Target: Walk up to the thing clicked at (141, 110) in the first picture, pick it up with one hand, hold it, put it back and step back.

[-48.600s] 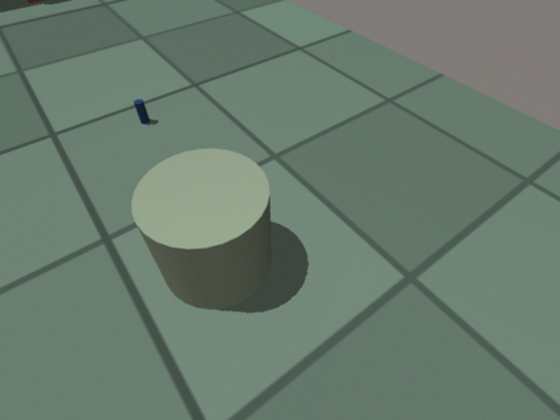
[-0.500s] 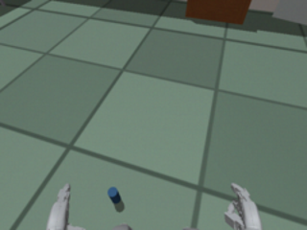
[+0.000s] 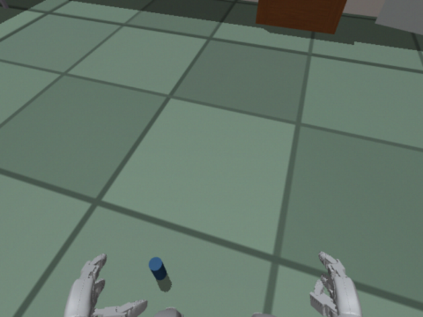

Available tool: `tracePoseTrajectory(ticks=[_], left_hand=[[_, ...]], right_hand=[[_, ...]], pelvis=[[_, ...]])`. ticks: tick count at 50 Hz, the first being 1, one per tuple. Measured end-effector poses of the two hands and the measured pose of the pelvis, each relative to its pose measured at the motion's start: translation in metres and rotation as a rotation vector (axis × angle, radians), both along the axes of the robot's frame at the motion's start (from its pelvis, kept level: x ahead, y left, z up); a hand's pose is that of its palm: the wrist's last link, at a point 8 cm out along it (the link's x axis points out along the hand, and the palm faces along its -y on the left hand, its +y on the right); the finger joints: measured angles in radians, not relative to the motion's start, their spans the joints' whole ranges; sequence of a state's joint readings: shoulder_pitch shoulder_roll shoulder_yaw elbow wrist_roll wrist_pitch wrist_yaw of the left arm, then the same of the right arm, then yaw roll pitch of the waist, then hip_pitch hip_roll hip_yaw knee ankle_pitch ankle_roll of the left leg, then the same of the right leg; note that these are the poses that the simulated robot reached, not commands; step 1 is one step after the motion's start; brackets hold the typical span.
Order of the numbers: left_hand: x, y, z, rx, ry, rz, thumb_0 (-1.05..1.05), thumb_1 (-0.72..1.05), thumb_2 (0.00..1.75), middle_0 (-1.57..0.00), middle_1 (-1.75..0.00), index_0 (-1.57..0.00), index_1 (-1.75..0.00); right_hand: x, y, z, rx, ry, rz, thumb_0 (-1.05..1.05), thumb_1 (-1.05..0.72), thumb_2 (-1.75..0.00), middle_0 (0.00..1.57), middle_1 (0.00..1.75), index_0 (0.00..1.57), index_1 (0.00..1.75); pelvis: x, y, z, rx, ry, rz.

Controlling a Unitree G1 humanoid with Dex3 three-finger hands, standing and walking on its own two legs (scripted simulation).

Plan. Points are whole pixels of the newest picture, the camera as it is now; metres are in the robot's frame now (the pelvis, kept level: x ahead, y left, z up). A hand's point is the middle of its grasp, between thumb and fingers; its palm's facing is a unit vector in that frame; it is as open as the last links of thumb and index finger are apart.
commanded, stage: stand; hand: left
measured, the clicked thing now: (158, 269) +0.40 +0.22 -0.65
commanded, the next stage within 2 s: none
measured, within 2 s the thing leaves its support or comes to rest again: neither
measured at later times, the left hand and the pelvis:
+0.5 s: hand out of the picture +0.06 +0.26 -0.11, palm faces +0.00 -0.94 -0.35, open 7.4 cm; pelvis -0.01 +0.01 +0.04, yaw +0 degrees
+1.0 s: hand out of the picture +0.02 +0.26 -0.10, palm faces +0.00 -0.94 -0.35, open 7.4 cm; pelvis -0.02 +0.01 +0.06, yaw +0 degrees
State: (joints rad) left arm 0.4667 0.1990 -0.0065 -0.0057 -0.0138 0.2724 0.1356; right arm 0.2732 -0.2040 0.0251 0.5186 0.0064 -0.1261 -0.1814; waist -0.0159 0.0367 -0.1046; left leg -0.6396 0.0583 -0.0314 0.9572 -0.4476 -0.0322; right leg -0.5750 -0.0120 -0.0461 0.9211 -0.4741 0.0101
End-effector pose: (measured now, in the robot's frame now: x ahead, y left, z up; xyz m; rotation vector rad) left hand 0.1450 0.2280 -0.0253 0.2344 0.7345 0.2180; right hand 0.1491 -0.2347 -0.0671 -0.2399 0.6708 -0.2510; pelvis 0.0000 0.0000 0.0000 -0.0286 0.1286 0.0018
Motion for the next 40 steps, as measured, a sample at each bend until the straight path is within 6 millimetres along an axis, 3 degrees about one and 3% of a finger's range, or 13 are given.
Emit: tracePoseTrajectory(ticks=[6, 14, 19, 27, 40], left_hand=[[-0.004, 0.016, -0.028, 0.047, 0.069, -0.105, 0.00, 0.43, 0.78, -0.20, -0.29, -0.19, -0.29], [-0.044, 0.054, -0.047, 0.051, 0.239, -0.051, 0.00, 0.79, 0.87, -0.21, -0.30, -0.20, -0.30], [-0.072, 0.069, -0.049, 0.056, 0.329, -0.007, 0.01, 0.87, 0.89, -0.21, -0.30, -0.20, -0.30], [-0.106, 0.076, -0.045, 0.041, 0.441, 0.034, 0.01, 0.90, 0.89, -0.21, -0.30, -0.20, -0.30], [-0.132, 0.078, -0.041, 0.035, 0.537, 0.063, 0.01, 0.91, 0.89, -0.21, -0.30, -0.20, -0.30]], right_hand=[[-0.011, -0.011, -0.015, -0.041, 0.212, 0.136, 0.01, -0.90, -0.89, 0.20, 0.30, 0.21, 0.30], [-0.053, -0.040, -0.011, -0.033, 0.373, 0.061, 0.01, -0.90, -0.89, 0.20, 0.30, 0.21, 0.30], [-0.076, -0.044, -0.008, -0.032, 0.442, 0.024, 0.01, -0.90, -0.89, 0.20, 0.30, 0.21, 0.30], [-0.096, -0.031, -0.008, 0.013, 0.512, 0.016, 0.01, -0.90, -0.89, 0.20, 0.30, 0.21, 0.30], [-0.108, -0.030, -0.007, 0.037, 0.570, 0.008, 0.00, -0.90, -0.89, 0.20, 0.30, 0.21, 0.30]], pelvis=[[-0.007, -0.001, 0.007, 0.026, -0.073, -0.001], [-0.009, 0.004, 0.022, 0.032, -0.128, -0.004], [-0.010, 0.009, 0.031, 0.028, -0.153, -0.002], [-0.015, 0.014, 0.045, 0.026, -0.179, -0.001], [-0.020, 0.014, 0.055, 0.028, -0.193, 0.003]])
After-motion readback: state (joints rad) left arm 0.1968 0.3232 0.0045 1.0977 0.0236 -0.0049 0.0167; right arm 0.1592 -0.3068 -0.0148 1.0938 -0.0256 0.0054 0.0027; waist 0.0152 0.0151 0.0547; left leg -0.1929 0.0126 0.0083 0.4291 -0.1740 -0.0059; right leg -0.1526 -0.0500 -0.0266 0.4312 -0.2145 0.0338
